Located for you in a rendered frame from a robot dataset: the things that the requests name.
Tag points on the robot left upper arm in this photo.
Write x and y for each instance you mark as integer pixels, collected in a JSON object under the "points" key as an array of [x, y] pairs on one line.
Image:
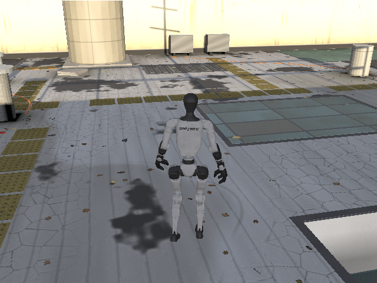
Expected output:
{"points": [[171, 123]]}

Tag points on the robot right foot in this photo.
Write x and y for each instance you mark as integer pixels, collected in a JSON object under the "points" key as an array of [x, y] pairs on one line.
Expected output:
{"points": [[199, 234]]}

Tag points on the robot left hand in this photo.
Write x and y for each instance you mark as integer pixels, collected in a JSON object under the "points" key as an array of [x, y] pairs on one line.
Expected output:
{"points": [[163, 162]]}

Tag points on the left robot forearm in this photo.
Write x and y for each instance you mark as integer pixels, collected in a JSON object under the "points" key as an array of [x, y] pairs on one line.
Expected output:
{"points": [[161, 153]]}

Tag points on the left robot shin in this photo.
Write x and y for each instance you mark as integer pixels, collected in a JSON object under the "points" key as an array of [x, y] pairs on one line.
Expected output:
{"points": [[176, 212]]}

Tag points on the robot right hand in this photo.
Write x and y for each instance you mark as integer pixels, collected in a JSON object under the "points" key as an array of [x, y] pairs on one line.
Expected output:
{"points": [[223, 174]]}

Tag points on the robot right upper arm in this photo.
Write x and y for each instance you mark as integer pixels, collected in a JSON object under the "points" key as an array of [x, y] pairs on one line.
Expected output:
{"points": [[207, 124]]}

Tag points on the right robot forearm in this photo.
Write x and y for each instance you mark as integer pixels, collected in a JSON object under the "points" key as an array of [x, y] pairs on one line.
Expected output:
{"points": [[218, 158]]}

